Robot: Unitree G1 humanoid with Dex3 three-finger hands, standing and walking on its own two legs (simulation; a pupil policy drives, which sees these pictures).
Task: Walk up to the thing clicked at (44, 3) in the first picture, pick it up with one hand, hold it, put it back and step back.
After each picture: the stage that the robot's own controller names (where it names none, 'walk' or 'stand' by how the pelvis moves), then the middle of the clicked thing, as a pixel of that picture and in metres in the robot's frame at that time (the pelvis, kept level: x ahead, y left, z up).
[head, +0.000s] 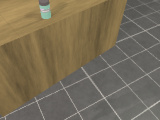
stand; (45, 8) +0.99 +0.26 -0.06
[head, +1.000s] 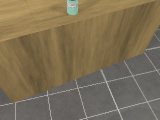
walk; (72, 3) +0.91 +0.13 -0.04
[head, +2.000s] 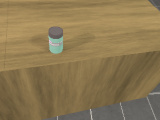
walk; (55, 40) +0.61 +0.14 -0.03
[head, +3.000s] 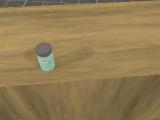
stand; (45, 57) +0.51 +0.19 -0.03
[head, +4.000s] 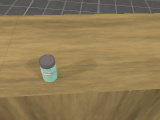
stand; (48, 68) +0.48 +0.17 -0.06
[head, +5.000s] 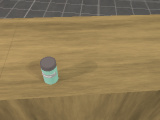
stand; (49, 70) +0.47 +0.16 -0.06
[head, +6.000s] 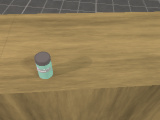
stand; (44, 65) +0.49 +0.18 -0.06
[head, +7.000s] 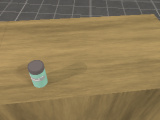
stand; (38, 74) +0.46 +0.21 -0.06
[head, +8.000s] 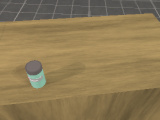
stand; (36, 74) +0.45 +0.22 -0.06
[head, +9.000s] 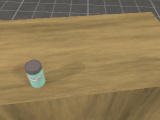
stand; (35, 74) +0.45 +0.21 -0.06
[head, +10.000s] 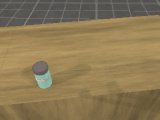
rise first; (42, 75) +0.46 +0.22 -0.05
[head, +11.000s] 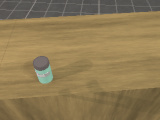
go down; (43, 70) +0.47 +0.21 -0.05
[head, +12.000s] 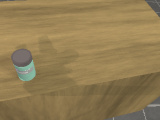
go down; (24, 65) +0.44 +0.20 -0.02
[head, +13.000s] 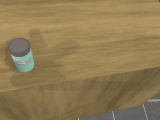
close in; (22, 55) +0.46 +0.20 +0.00
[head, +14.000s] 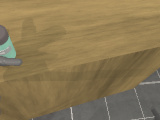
close; (0, 45) +0.47 +0.22 +0.03
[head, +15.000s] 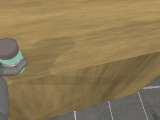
lift; (11, 57) +0.43 +0.20 +0.03
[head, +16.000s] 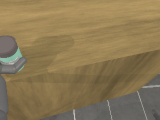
lift; (9, 55) +0.44 +0.20 +0.03
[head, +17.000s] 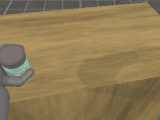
lift; (16, 65) +0.35 +0.20 +0.13
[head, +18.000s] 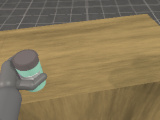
hold; (30, 71) +0.33 +0.16 +0.15
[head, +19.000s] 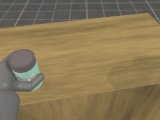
hold; (27, 71) +0.33 +0.17 +0.15
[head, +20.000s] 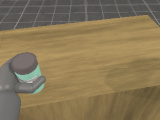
crouch; (29, 74) +0.33 +0.17 +0.14
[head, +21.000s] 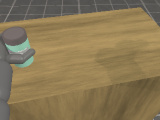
crouch; (19, 47) +0.42 +0.20 +0.15
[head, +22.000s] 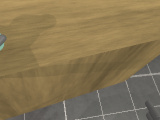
lower; out of the picture +0.50 +0.24 +0.03
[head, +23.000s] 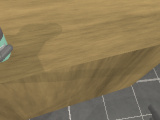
lower; out of the picture +0.47 +0.23 +0.03
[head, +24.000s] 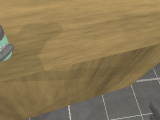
lower; out of the picture +0.48 +0.22 +0.03
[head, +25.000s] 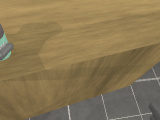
lower; out of the picture +0.48 +0.22 +0.04
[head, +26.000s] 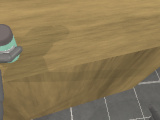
loosen; (4, 44) +0.47 +0.21 +0.04
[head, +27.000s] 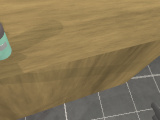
withdraw; out of the picture +0.47 +0.21 +0.04
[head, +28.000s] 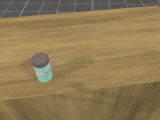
sink last; (42, 68) +0.46 +0.20 -0.01
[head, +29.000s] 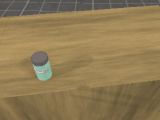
stand; (42, 66) +0.47 +0.20 -0.01
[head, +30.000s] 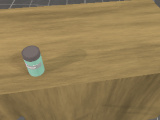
stand; (33, 61) +0.47 +0.21 +0.00
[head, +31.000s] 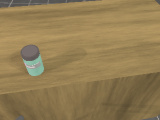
stand; (33, 60) +0.47 +0.21 +0.01
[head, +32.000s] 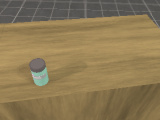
stand; (39, 72) +0.47 +0.21 -0.05
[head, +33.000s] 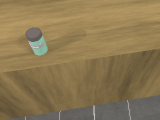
walk; (37, 41) +0.56 +0.23 -0.04
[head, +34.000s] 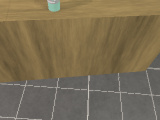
walk; out of the picture +0.86 +0.15 -0.03
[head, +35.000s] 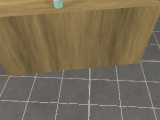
stand; out of the picture +1.14 +0.24 -0.04
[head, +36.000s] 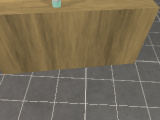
stand; out of the picture +1.14 +0.21 -0.06
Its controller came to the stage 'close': yes
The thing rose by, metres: 0.22
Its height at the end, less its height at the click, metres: +0.00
